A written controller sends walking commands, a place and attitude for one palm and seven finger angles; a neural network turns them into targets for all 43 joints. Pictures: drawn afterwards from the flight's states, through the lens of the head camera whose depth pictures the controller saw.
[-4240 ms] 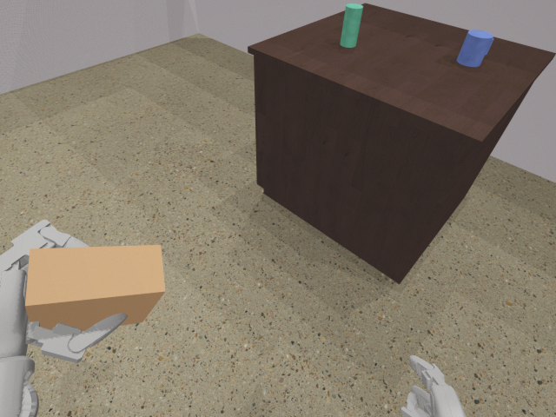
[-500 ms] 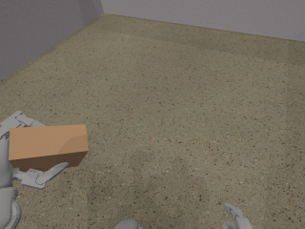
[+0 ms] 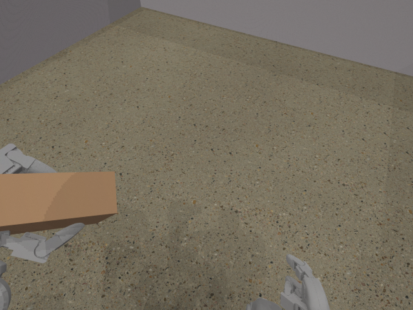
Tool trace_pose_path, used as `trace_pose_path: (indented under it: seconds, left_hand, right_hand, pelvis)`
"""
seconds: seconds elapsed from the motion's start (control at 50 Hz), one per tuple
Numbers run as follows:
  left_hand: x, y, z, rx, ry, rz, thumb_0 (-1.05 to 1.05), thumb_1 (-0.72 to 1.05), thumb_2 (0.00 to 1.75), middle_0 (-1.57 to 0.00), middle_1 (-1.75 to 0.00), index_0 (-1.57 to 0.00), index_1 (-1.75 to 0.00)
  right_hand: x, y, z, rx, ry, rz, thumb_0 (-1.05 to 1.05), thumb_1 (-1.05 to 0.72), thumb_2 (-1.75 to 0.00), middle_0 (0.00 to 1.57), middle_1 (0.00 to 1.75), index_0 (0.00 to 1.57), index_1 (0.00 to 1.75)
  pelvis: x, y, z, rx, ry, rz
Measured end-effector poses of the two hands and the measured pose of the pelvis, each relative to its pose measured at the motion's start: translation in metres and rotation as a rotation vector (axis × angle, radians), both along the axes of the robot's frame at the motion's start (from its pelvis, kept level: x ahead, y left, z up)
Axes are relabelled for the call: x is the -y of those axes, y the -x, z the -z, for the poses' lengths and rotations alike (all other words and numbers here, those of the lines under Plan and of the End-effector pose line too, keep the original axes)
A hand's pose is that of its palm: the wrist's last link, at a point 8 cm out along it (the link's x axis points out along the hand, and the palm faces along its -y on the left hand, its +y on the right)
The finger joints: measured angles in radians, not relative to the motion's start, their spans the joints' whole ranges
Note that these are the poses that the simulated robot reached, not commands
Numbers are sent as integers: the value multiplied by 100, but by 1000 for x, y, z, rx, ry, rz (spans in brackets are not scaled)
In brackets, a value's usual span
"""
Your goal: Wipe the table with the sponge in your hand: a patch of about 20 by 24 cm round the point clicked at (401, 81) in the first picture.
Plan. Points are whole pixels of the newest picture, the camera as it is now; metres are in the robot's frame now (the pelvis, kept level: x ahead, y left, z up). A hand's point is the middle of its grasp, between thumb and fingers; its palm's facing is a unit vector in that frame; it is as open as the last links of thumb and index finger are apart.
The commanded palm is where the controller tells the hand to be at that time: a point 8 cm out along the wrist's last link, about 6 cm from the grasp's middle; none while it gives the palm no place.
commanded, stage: walk around to get in front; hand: left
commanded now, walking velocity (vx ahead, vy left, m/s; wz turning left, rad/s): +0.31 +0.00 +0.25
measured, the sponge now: (74, 203) +0.23 +0.20 +0.17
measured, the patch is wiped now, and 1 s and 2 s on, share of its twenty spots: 0.00 0.00 0.00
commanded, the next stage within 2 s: walk to a spot facing it in 0.16 s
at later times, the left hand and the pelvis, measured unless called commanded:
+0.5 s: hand (63, 158) +0.29 +0.24 +0.17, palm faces +0.49 -0.76 -0.43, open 9.8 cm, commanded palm +0.24 +0.27 +0.18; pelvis +0.10 -0.02 -0.01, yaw +4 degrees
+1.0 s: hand (175, 140) +0.36 +0.08 +0.16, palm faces +0.15 -0.83 -0.54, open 9.8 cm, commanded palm +0.31 +0.15 +0.18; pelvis +0.09 -0.09 -0.01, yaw -13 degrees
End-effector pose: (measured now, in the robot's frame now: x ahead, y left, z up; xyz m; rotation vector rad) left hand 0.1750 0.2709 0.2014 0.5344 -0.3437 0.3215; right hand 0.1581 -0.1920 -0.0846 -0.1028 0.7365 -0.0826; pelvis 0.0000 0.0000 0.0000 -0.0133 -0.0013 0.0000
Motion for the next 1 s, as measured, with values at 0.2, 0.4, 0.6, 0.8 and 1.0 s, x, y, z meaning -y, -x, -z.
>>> trace_pose_path:
  seconds: [0.2, 0.4, 0.6, 0.8, 1.0]
  left_hand:
    - [22, -22, 15, -52, 15, -173, 0, -45, 99, -80, -132, -78, -133]
    - [15, -49, 17, -114, 25, -166, 0, -45, 99, -80, -132, -78, -133]
    - [-5, -110, 10, 45, 36, -92, 0, -45, 99, -80, -132, -78, -133]
    - [68, -138, 7, -88, -42, 82, 0, -46, 99, -80, -132, -78, -133]
    - [145, -155, 20, -184, -63, 177, 0, -46, 99, -80, -132, -78, -134]
  right_hand:
    - [35, -56, 38, -94, 17, -134, 1, -90, -89, 21, 30, 21, 30]
    - [84, -119, -9, -59, 208, -89, 1, -91, -90, 20, 30, 20, 30]
    - [35, -153, -23, 74, 110, -71, 1, -91, -90, 20, 30, 20, 30]
    - [50, -109, 2, 25, -53, -18, 1, -90, -89, 21, 30, 21, 30]
    - [163, -37, 34, -129, 35, 203, 1, -91, -89, 21, 30, 20, 30]
  pelvis:
    - [38, -48, 12, 27, -25, -89]
    - [34, -87, -3, 5, -39, -122]
    - [22, -106, 4, 23, 3, -15]
    - [53, -106, 2, -5, 2, 106]
    - [90, -88, 9, 10, -46, 222]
